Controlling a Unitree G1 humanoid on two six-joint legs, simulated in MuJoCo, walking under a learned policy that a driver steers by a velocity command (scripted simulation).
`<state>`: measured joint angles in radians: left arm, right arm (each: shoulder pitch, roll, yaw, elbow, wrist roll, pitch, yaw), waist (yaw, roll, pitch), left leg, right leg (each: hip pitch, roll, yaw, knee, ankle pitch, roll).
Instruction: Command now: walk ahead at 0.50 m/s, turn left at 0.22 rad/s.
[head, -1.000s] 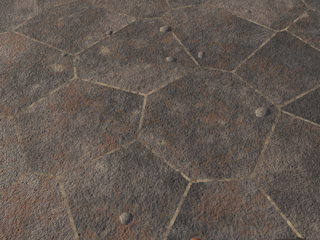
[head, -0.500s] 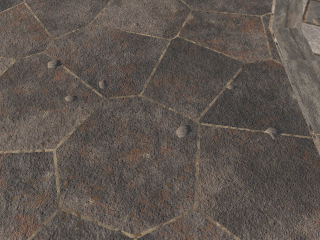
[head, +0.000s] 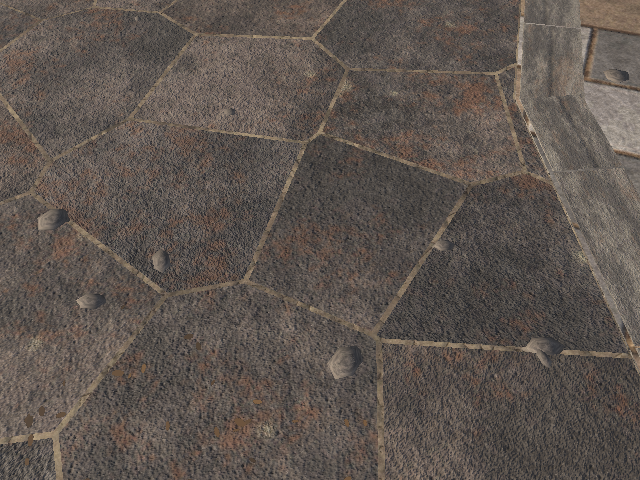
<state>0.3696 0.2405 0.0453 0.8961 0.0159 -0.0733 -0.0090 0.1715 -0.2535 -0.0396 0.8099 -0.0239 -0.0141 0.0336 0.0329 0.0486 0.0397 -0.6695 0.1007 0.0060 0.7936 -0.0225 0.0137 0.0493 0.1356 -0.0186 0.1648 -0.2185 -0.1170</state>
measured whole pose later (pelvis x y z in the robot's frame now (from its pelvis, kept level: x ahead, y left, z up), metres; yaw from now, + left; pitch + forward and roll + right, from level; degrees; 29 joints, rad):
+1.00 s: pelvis +0.57 +0.08 +0.00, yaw +9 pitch +1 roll +0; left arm 0.40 0.25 0.05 0.90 0.00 -0.05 -0.01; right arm 0.14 -0.26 -0.02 0.77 -0.05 -0.04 0.02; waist 0.04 0.04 0.05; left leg -0.59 0.07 -0.05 0.90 -0.23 -0.03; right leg -0.14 0.13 0.08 0.30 -0.17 -0.11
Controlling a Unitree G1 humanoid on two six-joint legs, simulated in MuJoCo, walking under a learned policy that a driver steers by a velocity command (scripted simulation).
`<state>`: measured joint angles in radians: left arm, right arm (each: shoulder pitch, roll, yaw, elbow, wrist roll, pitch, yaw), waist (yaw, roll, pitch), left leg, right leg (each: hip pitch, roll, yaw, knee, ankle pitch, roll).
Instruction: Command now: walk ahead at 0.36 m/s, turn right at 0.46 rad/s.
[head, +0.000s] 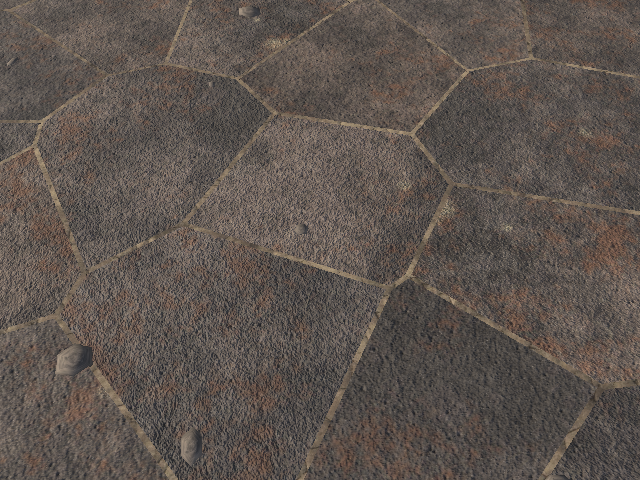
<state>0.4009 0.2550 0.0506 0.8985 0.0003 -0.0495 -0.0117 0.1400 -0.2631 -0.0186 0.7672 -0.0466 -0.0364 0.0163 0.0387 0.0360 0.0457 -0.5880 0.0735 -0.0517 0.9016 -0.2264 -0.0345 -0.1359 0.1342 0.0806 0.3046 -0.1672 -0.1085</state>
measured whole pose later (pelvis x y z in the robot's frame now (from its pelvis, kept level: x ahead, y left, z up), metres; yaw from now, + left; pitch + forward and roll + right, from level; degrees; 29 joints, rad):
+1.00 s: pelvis +0.11 +0.02 -0.01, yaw -16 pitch -1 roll +0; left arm 0.13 0.21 0.02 0.78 0.02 0.03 0.04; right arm 0.31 -0.26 -0.06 0.84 -0.01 0.07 0.01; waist -0.03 0.02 0.05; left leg -0.31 0.00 0.03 0.82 -0.48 -0.02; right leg -0.20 -0.01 -0.13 0.46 -0.25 -0.05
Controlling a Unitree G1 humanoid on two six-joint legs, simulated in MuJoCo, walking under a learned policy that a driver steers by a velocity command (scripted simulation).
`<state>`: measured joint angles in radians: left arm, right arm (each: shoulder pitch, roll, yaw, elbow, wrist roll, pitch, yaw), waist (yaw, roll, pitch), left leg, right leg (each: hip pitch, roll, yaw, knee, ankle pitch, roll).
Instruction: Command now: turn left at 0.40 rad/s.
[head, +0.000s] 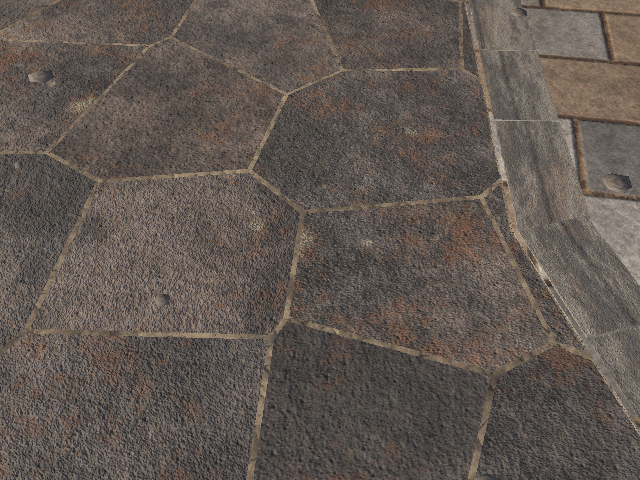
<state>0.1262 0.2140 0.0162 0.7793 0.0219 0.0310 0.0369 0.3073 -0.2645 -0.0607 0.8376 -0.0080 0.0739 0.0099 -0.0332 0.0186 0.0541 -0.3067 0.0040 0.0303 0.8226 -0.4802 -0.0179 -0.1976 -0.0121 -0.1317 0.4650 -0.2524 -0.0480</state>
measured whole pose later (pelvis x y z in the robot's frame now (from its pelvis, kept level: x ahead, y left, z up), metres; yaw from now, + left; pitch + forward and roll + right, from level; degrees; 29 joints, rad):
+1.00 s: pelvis +0.32 +0.05 +0.01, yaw +6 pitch +1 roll +0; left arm 0.36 0.25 0.05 0.88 0.00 -0.03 0.00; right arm 0.10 -0.26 -0.02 0.76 -0.03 -0.01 0.00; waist 0.05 0.04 0.09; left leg -0.62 0.03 -0.05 0.85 -0.18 -0.04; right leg -0.13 0.14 0.13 0.34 -0.21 -0.10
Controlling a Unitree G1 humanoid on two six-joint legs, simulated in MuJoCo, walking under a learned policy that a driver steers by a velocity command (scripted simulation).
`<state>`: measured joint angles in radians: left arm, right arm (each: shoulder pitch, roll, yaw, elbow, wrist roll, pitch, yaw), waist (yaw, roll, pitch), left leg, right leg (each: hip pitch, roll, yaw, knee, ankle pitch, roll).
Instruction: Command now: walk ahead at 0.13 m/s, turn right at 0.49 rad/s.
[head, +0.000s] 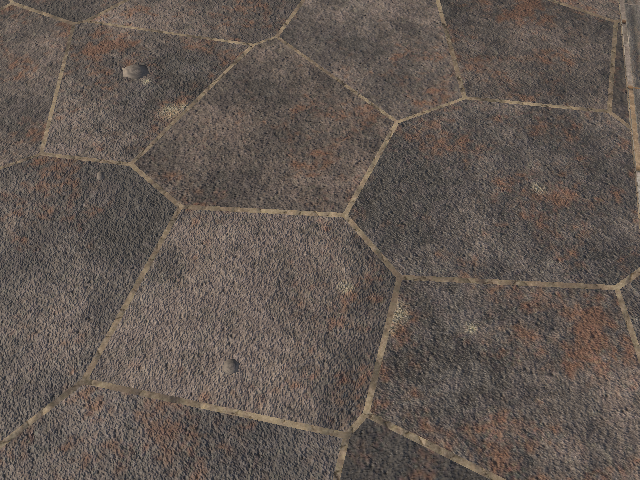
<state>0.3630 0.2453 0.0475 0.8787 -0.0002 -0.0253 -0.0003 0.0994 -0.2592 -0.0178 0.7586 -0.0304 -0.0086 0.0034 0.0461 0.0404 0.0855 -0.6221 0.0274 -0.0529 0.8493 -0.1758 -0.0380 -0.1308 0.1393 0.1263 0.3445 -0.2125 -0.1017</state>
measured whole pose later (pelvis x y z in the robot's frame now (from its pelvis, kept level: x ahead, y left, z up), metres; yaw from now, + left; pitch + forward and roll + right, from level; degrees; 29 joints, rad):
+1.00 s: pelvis +0.06 +0.05 -0.01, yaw +3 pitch +0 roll -1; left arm 0.18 0.30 0.05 0.82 0.03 0.05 0.02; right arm 0.23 -0.28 -0.06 0.78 -0.01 0.03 0.02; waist 0.00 -0.04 0.06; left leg -0.23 -0.06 0.00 0.55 -0.31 0.08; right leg -0.36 -0.03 -0.04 0.91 -0.51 0.01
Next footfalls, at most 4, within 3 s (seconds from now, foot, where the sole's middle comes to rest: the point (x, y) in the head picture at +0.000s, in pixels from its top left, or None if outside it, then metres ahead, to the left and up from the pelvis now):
0.16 left None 0.20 0.10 -0.78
0.56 right None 0.08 -0.09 -0.78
0.92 left None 0.09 0.13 -0.78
1.42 right None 0.21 -0.04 -0.78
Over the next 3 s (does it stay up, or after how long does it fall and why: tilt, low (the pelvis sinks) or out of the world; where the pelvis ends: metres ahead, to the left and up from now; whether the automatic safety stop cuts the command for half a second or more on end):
stays up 0.72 -0.04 -0.01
